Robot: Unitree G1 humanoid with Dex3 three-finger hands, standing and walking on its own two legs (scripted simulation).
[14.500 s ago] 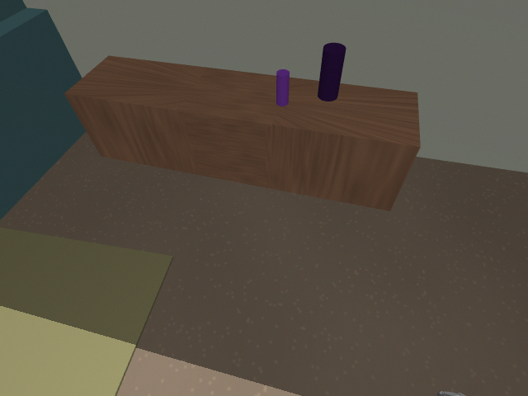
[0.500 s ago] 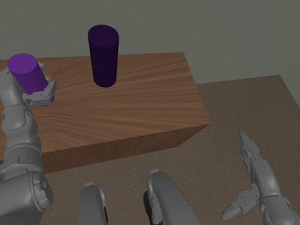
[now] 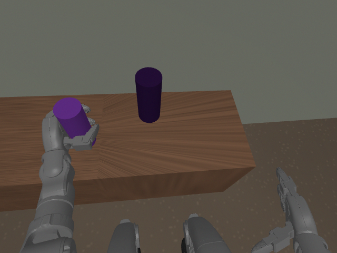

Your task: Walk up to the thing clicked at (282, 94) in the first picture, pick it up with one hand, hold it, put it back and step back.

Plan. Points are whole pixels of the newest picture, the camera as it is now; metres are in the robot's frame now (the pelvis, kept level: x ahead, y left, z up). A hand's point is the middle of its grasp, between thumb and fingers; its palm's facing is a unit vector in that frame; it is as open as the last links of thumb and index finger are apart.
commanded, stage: lift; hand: left
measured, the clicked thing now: (77, 126) +0.41 +0.19 +0.03
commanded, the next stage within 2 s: hold in 0.74 s
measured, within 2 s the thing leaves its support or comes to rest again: neither
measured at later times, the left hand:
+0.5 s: hand (81, 127) +0.38 +0.17 +0.06, palm faces +0.12 -0.99 -0.02, open 7.4 cm
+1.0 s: hand (76, 130) +0.36 +0.17 +0.08, palm faces +0.13 -0.99 -0.02, open 7.4 cm
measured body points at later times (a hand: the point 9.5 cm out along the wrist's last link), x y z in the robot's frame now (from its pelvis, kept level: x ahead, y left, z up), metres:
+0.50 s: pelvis +0.02 +0.00 +0.02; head +0.09 +0.01 +0.47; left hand +0.37 +0.22 +0.07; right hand +0.17 -0.26 +0.00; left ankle +0.04 +0.12 -0.65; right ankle +0.02 -0.14 -0.65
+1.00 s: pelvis +0.02 +0.00 +0.04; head +0.08 +0.01 +0.48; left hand +0.35 +0.23 +0.08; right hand +0.18 -0.27 +0.01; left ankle +0.04 +0.12 -0.65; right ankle +0.02 -0.14 -0.65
